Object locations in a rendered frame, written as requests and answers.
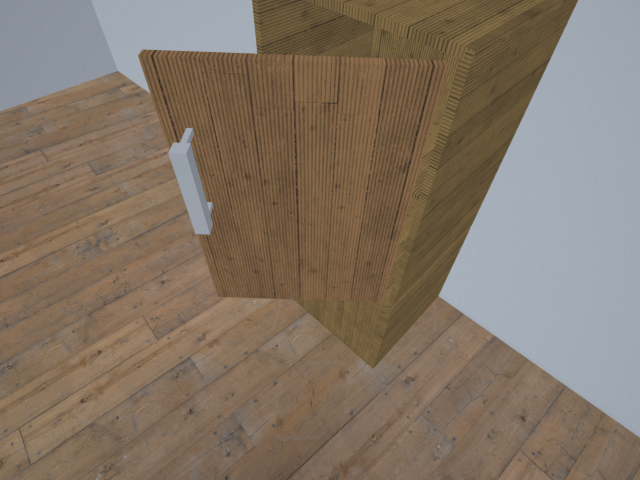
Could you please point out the handle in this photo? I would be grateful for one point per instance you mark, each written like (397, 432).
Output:
(187, 174)

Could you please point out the cupboard door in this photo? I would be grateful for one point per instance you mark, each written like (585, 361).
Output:
(310, 163)

